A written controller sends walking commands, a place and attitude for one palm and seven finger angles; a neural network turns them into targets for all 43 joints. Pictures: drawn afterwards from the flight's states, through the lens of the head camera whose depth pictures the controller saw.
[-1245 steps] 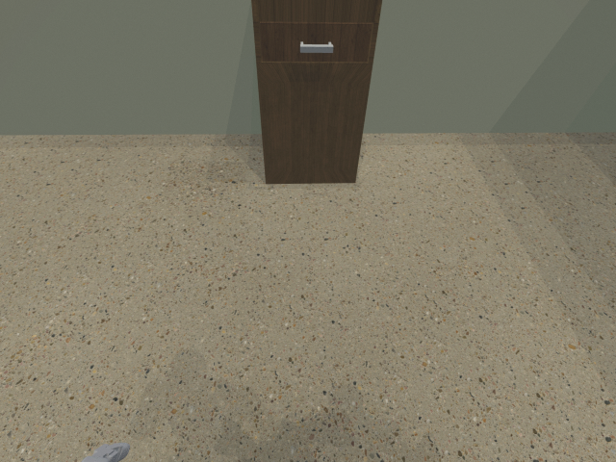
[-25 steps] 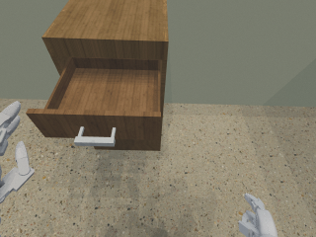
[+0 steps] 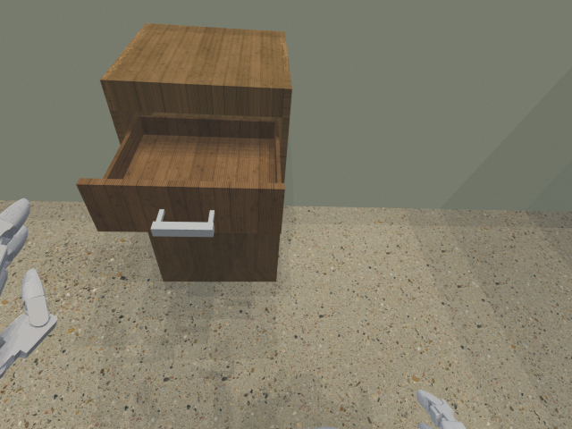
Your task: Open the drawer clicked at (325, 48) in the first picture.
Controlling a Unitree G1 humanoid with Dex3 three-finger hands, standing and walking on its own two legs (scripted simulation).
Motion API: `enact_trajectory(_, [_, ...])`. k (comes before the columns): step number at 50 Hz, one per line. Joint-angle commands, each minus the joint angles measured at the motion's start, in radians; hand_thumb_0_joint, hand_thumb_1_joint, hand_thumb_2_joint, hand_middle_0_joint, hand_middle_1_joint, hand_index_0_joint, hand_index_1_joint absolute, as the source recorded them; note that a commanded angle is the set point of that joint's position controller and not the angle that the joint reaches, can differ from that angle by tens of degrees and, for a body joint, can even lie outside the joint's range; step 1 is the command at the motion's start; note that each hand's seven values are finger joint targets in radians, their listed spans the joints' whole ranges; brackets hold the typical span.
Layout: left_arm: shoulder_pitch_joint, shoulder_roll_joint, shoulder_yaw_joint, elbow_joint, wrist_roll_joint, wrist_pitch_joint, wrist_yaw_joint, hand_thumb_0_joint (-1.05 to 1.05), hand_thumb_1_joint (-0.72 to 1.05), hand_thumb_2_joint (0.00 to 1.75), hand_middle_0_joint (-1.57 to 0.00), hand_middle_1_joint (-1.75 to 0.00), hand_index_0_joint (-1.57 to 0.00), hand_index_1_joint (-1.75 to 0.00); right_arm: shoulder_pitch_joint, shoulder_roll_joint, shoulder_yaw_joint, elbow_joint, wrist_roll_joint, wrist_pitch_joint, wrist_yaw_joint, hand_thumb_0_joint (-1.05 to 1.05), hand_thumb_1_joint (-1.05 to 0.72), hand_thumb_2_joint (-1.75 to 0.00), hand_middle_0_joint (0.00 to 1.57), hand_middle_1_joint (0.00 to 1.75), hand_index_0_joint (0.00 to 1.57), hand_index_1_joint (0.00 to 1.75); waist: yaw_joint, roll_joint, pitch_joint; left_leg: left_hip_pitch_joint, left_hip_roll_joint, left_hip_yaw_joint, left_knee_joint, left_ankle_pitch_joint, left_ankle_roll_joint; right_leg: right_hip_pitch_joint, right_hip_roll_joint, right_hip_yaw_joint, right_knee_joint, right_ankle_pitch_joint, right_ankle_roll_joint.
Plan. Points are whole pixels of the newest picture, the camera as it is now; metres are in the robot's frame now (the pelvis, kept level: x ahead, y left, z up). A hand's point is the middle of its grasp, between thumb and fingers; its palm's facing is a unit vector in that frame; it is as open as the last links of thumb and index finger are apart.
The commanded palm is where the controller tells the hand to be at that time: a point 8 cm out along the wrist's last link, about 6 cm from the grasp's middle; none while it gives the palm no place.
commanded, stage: stop stepping back and stand still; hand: left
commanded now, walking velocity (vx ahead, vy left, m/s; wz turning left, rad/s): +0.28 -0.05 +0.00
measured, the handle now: (185, 221) +0.54 +0.22 -0.06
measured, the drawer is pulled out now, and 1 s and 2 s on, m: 0.29 0.29 0.29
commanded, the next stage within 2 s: let the arm hang, fingers relaxed in 0.44 s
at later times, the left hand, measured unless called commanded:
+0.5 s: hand (63, 336) +0.17 +0.22 +0.17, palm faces +0.30 -0.85 -0.44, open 7.4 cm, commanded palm +0.11 +0.27 +0.19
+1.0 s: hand out of the picture -0.02 +0.18 -0.16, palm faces +0.03 -0.98 -0.22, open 7.0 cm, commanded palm none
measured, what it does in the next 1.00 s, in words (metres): steps on the spot: right foot, then left foot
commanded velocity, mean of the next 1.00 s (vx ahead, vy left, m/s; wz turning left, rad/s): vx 0.05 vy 0.02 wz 0.00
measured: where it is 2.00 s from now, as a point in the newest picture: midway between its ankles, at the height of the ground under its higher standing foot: outside the picture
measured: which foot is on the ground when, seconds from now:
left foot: down 0.00-0.14, up 0.16-0.44, down 0.46-1.00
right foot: up 0.00-0.12, down 0.14-1.00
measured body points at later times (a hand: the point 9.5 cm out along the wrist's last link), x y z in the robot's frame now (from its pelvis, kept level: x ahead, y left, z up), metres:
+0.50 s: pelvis -0.03 -0.01 +0.00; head -0.01 +0.01 +0.45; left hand +0.15 +0.26 +0.19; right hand +0.12 -0.28 -0.07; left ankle -0.01 +0.10 -0.73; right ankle -0.08 -0.10 -0.73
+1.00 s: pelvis -0.02 -0.01 +0.01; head +0.02 +0.00 +0.46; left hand -0.02 +0.23 -0.15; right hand -0.02 -0.27 -0.13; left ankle -0.01 +0.11 -0.73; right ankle -0.02 -0.11 -0.73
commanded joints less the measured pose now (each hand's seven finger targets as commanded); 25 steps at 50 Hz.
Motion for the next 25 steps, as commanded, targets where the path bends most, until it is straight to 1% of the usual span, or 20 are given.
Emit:
enact_trajectory(1, [-0.107, 0.162, 0.118, -0.253, 0.002, -0.081, 0.016, 0.00, 0.90, 0.90, -0.20, -0.30, -0.20, -0.30, -0.194, -0.155, -0.038, -0.129, 0.006, -0.065, -0.012, 0.00, -0.90, -0.90, 0.20, 0.30, 0.20, 0.30, 0.036, 0.261, 0.138, -0.207, 0.251, -0.254, -0.364, -0.372, 0.111, 0.157, -0.072, -0.014, -0.332, -0.057, -0.025])
enact_trajectory(3, [-0.109, 0.159, 0.131, -0.217, -0.002, -0.077, 0.011, 0.00, 0.90, 0.90, -0.20, -0.30, -0.20, -0.30, -0.181, -0.160, -0.038, -0.129, 0.002, -0.067, -0.021, 0.00, -0.90, -0.90, 0.20, 0.30, 0.20, 0.30, 0.035, 0.285, 0.060, -0.164, 0.222, -0.226, -0.339, -0.347, 0.085, 0.316, -0.045, -0.065, -0.572, -0.109, -0.039])
enact_trajectory(5, [-0.087, 0.151, 0.130, -0.161, 0.002, -0.076, -0.004, 0.00, 0.90, 0.90, -0.20, -0.30, -0.20, -0.30, -0.154, -0.167, -0.044, -0.119, 0.009, -0.063, -0.018, 0.00, -0.90, -0.90, 0.20, 0.30, 0.20, 0.30, 0.031, 0.189, 0.000, -0.127, 0.134, -0.121, -0.170, -0.278, 0.056, 0.451, -0.052, -0.110, -0.800, 0.031, -0.039])
enact_trajectory(6, [-0.100, 0.144, 0.119, -0.163, -0.004, -0.083, -0.013, 0.00, 0.90, 0.90, -0.20, -0.30, -0.20, -0.30, -0.149, -0.164, -0.051, -0.115, 0.021, -0.060, -0.013, 0.00, -0.90, -0.90, 0.20, 0.30, 0.20, 0.30, 0.024, 0.075, -0.033, -0.093, 0.073, -0.055, 0.006, -0.206, 0.044, 0.456, -0.100, -0.070, -0.884, 0.115, -0.054])
enact_trajectory(7, [-0.100, 0.168, 0.139, -0.142, -0.008, -0.092, -0.014, 0.00, 0.90, 0.90, -0.20, -0.30, -0.20, -0.30, -0.152, -0.158, -0.060, -0.113, 0.025, -0.053, -0.010, 0.00, -0.90, -0.90, 0.20, 0.30, 0.20, 0.30, 0.021, -0.075, -0.047, -0.150, 0.028, -0.020, 0.238, -0.165, 0.030, 0.469, -0.221, 0.096, -0.940, 0.188, -0.109])
enact_trajectory(8, [-0.116, 0.193, 0.161, -0.143, -0.017, -0.101, -0.010, 0.00, 0.90, 0.90, -0.20, -0.30, -0.20, -0.30, -0.161, -0.155, -0.065, -0.126, 0.029, -0.049, -0.008, 0.00, -0.90, -0.90, 0.20, 0.30, 0.20, 0.30, 0.023, -0.191, -0.024, -0.278, -0.021, -0.009, 0.445, -0.157, 0.013, 0.486, -0.364, 0.273, -0.979, 0.344, -0.187])
enact_trajectory(9, [-0.103, 0.142, 0.122, -0.120, -0.022, -0.104, -0.016, 0.00, 0.90, 0.90, -0.20, -0.30, -0.20, -0.30, -0.138, -0.168, -0.086, -0.119, 0.042, -0.052, -0.006, 0.00, -0.90, -0.90, 0.20, 0.30, 0.20, 0.30, 0.019, -0.193, -0.005, -0.357, -0.035, -0.036, 0.576, -0.146, -0.006, 0.502, -0.407, 0.323, -0.946, 0.495, -0.206])
enact_trajectory(10, [-0.077, 0.136, 0.125, -0.113, -0.022, -0.107, -0.023, 0.00, 0.90, 0.90, -0.20, -0.30, -0.20, -0.30, -0.143, -0.174, -0.091, -0.124, 0.047, -0.049, 0.006, 0.00, -0.90, -0.90, 0.20, 0.30, 0.20, 0.30, 0.014, -0.173, -0.006, -0.375, -0.027, -0.082, 0.630, -0.121, -0.014, 0.480, -0.397, 0.329, -0.928, 0.555, -0.193])
enact_trajectory(11, [-0.022, 0.129, 0.133, -0.101, -0.029, -0.115, -0.024, 0.00, 0.90, 0.90, -0.20, -0.30, -0.20, -0.30, -0.157, -0.160, -0.080, -0.119, 0.035, -0.041, 0.004, 0.00, -0.90, -0.90, 0.20, 0.30, 0.20, 0.30, 0.015, -0.075, 0.037, -0.403, 0.005, -0.098, 0.613, -0.092, -0.014, 0.465, -0.407, 0.293, -0.916, 0.560, -0.222])
enact_trajectory(12, [0.027, 0.134, 0.150, -0.089, -0.024, -0.129, -0.023, 0.00, 0.90, 0.90, -0.20, -0.30, -0.20, -0.30, -0.160, -0.142, -0.070, -0.117, 0.028, -0.026, 0.001, 0.00, -0.90, -0.90, 0.20, 0.30, 0.20, 0.30, 0.017, -0.013, 0.047, -0.393, 0.023, -0.089, 0.569, -0.076, -0.012, 0.449, -0.390, 0.251, -0.918, 0.528, -0.243])
enact_trajectory(14, [0.011, 0.136, 0.139, -0.112, -0.010, -0.149, -0.020, 0.00, 0.90, 0.90, -0.20, -0.30, -0.20, -0.30, -0.186, -0.121, -0.052, -0.124, 0.026, -0.005, -0.007, 0.00, -0.90, -0.90, 0.20, 0.30, 0.20, 0.30, 0.013, -0.003, 0.058, -0.318, 0.035, -0.053, 0.401, -0.059, -0.001, 0.399, -0.339, 0.150, -0.942, 0.422, -0.212])
enact_trajectory(15, [-0.043, 0.150, 0.130, -0.182, -0.010, -0.156, -0.019, 0.00, 0.90, 0.90, -0.20, -0.30, -0.20, -0.30, -0.201, -0.122, -0.050, -0.141, 0.028, -0.007, -0.013, 0.00, -0.90, -0.90, 0.20, 0.30, 0.20, 0.30, 0.013, -0.017, 0.048, -0.273, 0.040, -0.034, 0.280, -0.063, 0.002, 0.420, -0.328, 0.125, -0.936, 0.393, -0.201])
enact_trajectory(17, [-0.039, 0.154, 0.125, -0.185, -0.002, -0.158, -0.008, 0.00, 0.90, 0.90, -0.20, -0.30, -0.20, -0.30, -0.194, -0.118, -0.048, -0.143, 0.021, -0.031, -0.026, 0.00, -0.90, -0.90, 0.20, 0.30, 0.20, 0.30, 0.029, -0.054, 0.014, -0.150, 0.014, 0.021, 0.127, -0.052, 0.020, 0.413, -0.315, 0.125, -0.935, 0.305, -0.196])
enact_trajectory(18, [-0.042, 0.149, 0.116, -0.212, -0.004, -0.150, -0.003, 0.00, 0.90, 0.90, -0.20, -0.30, -0.20, -0.30, -0.186, -0.126, -0.052, -0.146, 0.019, -0.042, -0.027, 0.00, -0.90, -0.90, 0.20, 0.30, 0.20, 0.30, 0.031, -0.046, -0.009, -0.086, 0.007, 0.039, 0.031, -0.022, 0.023, 0.427, -0.315, 0.131, -0.920, 0.284, -0.188])
enact_trajectory(20, [-0.019, 0.149, 0.109, -0.252, -0.009, -0.139, 0.004, 0.00, 0.90, 0.90, -0.20, -0.30, -0.20, -0.30, -0.171, -0.142, -0.058, -0.151, 0.021, -0.061, -0.036, 0.00, -0.90, -0.90, 0.20, 0.30, 0.20, 0.30, 0.027, 0.048, -0.027, 0.074, 0.004, 0.041, -0.157, 0.066, 0.028, 0.397, -0.267, 0.091, -0.848, 0.278, -0.143])
enact_trajectory(21, [-0.013, 0.159, 0.116, -0.278, -0.015, -0.139, 0.007, 0.00, 0.90, 0.90, -0.20, -0.30, -0.20, -0.30, -0.164, -0.158, -0.063, -0.163, 0.019, -0.068, -0.039, 0.00, -0.90, -0.90, 0.20, 0.30, 0.20, 0.30, 0.027, 0.123, -0.041, 0.153, 0.041, -0.011, -0.217, 0.097, 0.042, 0.365, -0.226, 0.071, -0.760, 0.290, -0.105])
enact_trajectory(22, [-0.006, 0.165, 0.126, -0.295, -0.018, -0.141, 0.010, 0.00, 0.90, 0.90, -0.20, -0.30, -0.20, -0.30, -0.161, -0.179, -0.070, -0.172, 0.016, -0.068, -0.039, 0.00, -0.90, -0.90, 0.20, 0.30, 0.20, 0.30, 0.031, 0.237, -0.069, 0.219, 0.140, -0.158, -0.229, 0.184, 0.084, 0.298, -0.153, 0.018, -0.639, 0.236, -0.062])
enact_trajectory(23, [-0.007, 0.174, 0.129, -0.302, -0.014, -0.137, 0.012, 0.00, 0.90, 0.90, -0.20, -0.30, -0.20, -0.30, -0.153, -0.182, -0.071, -0.179, 0.020, -0.066, -0.033, 0.00, -0.90, -0.90, 0.20, 0.30, 0.20, 0.30, 0.036, 0.296, -0.080, 0.291, 0.237, -0.285, -0.198, 0.339, 0.124, 0.180, -0.098, -0.032, -0.554, 0.066, -0.032])
enact_trajectory(24, [-0.026, 0.181, 0.135, -0.304, -0.013, -0.132, 0.010, 0.00, 0.90, 0.90, -0.20, -0.30, -0.20, -0.30, -0.149, -0.179, -0.070, -0.182, 0.021, -0.070, -0.027, 0.00, -0.90, -0.90, 0.20, 0.30, 0.20, 0.30, 0.035, 0.276, -0.062, 0.283, 0.269, -0.307, -0.205, 0.425, 0.144, 0.132, -0.073, -0.034, -0.506, -0.074, -0.020])
enact_trajectory(25, [0.020, 0.178, 0.150, -0.245, -0.021, -0.126, 0.006, 0.00, 0.90, 0.90, -0.20, -0.30, -0.20, -0.30, -0.149, -0.154, -0.065, -0.160, 0.020, -0.076, -0.028, 0.00, -0.90, -0.90, 0.20, 0.30, 0.20, 0.30, 0.033, 0.274, -0.064, 0.267, 0.262, -0.290, -0.217, 0.401, 0.141, 0.125, -0.072, -0.025, -0.490, -0.131, -0.021])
